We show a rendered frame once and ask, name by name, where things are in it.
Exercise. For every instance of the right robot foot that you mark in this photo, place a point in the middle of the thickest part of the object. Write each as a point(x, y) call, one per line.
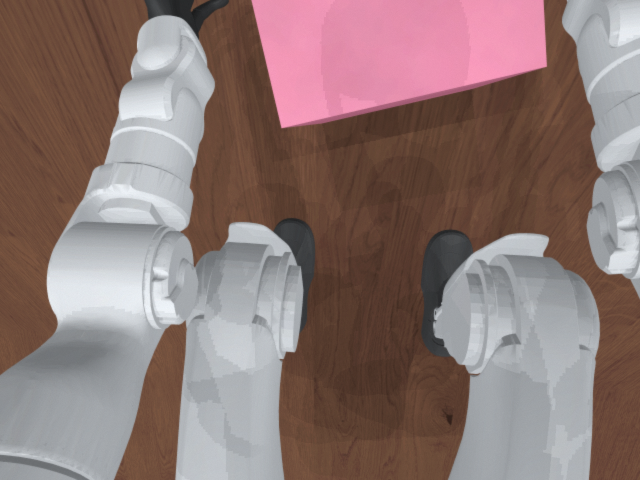
point(445, 252)

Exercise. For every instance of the left robot upper arm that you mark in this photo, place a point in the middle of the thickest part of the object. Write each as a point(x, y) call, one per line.
point(67, 410)

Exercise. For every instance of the right robot upper arm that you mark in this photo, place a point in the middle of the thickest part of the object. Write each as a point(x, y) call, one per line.
point(613, 224)

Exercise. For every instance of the carton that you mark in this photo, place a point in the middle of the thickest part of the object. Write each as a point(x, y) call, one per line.
point(333, 59)

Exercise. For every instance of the right robot forearm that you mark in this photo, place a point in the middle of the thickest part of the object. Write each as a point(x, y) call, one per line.
point(607, 36)

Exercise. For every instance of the right robot shin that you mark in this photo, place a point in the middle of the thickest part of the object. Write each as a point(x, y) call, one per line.
point(526, 244)

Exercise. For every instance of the robot left hand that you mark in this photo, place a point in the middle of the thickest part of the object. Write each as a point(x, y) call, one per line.
point(182, 9)

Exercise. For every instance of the left robot forearm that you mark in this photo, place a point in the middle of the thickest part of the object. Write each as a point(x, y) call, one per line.
point(153, 148)

